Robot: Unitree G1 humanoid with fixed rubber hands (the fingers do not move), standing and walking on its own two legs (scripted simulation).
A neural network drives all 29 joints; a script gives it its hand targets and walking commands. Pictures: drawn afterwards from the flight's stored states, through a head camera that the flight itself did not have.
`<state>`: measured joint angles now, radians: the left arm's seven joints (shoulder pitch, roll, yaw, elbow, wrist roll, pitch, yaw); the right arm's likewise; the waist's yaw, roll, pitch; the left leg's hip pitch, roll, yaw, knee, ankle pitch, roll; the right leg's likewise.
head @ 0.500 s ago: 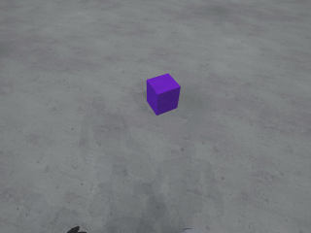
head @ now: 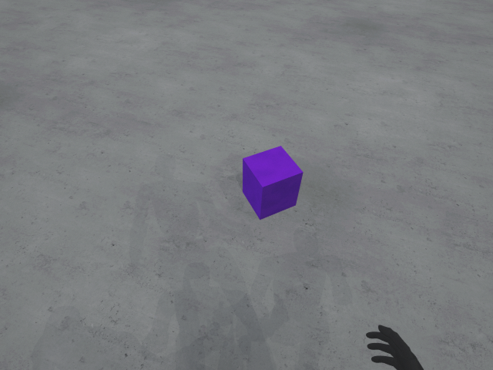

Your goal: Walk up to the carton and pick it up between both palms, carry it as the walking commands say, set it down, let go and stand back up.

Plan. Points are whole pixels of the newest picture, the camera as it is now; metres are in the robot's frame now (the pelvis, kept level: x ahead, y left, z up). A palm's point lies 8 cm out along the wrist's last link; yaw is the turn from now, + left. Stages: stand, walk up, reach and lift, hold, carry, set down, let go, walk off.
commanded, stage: walk up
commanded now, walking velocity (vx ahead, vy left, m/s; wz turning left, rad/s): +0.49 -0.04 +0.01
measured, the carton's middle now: (270, 182) +1.04 -0.12 -0.63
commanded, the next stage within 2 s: none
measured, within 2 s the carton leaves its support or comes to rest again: neither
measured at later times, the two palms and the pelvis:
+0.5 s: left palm (155, 277) +0.32 +0.20 -0.10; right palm (403, 276) +0.32 -0.31 -0.12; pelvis +0.24 -0.06 +0.00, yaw +0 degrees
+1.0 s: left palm (155, 205) +0.51 +0.24 -0.11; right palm (368, 200) +0.50 -0.28 -0.09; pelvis +0.44 -0.02 +0.01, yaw -1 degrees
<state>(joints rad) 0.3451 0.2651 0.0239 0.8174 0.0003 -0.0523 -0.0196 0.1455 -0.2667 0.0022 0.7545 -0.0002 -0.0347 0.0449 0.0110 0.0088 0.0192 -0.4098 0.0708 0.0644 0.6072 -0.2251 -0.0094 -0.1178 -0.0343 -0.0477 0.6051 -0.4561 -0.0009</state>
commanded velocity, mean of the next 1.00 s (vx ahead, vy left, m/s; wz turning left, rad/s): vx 0.41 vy -0.08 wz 0.00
